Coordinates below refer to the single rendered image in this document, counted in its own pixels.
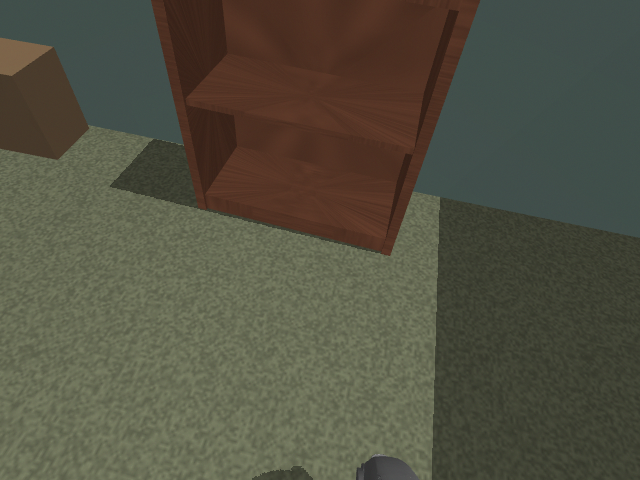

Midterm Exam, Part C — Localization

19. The bookshelf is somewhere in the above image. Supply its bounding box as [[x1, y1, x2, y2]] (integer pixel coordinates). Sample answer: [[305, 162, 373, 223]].
[[151, 0, 480, 256]]

